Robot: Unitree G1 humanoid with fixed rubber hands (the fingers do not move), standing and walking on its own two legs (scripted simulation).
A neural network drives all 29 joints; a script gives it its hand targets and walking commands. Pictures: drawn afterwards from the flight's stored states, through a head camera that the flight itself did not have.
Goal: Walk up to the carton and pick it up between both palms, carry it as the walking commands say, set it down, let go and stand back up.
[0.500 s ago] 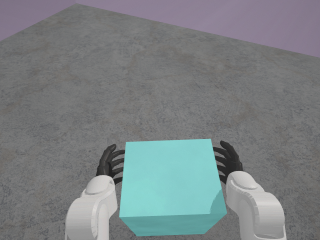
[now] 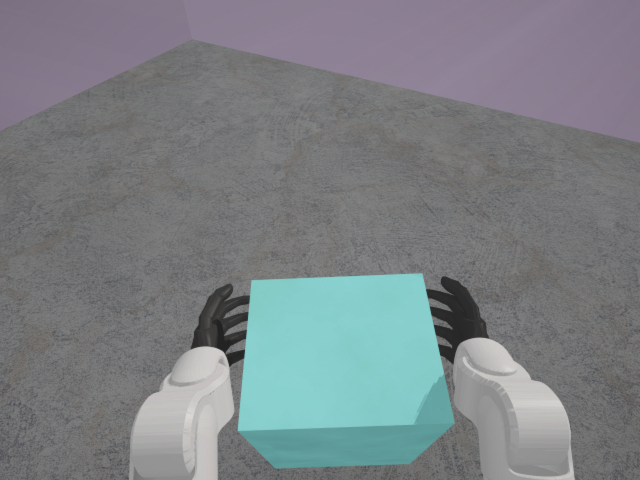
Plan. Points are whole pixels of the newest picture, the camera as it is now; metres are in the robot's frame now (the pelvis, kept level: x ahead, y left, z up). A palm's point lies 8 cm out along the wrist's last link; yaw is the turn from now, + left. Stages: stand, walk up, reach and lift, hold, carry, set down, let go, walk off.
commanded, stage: carry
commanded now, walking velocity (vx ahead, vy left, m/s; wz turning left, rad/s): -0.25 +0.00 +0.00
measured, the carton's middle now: (339, 382) +0.25 +0.00 +0.01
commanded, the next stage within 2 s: none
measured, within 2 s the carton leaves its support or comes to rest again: neither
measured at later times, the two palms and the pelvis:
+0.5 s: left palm (192, 464) +0.14 +0.13 +0.11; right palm (516, 460) +0.14 -0.14 +0.11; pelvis -0.10 +0.00 +0.01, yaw +0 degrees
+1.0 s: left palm out of the picture -0.03 +0.12 +0.10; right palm out of the picture -0.04 -0.15 +0.09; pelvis -0.27 +0.00 +0.01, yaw -1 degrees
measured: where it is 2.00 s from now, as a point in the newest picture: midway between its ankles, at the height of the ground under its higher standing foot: outside the picture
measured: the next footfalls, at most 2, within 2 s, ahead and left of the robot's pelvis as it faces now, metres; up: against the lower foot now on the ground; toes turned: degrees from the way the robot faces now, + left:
right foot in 0.24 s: -0.01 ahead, -0.12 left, +0.00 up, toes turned -8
left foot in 0.56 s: -0.12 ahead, +0.12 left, +0.00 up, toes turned +5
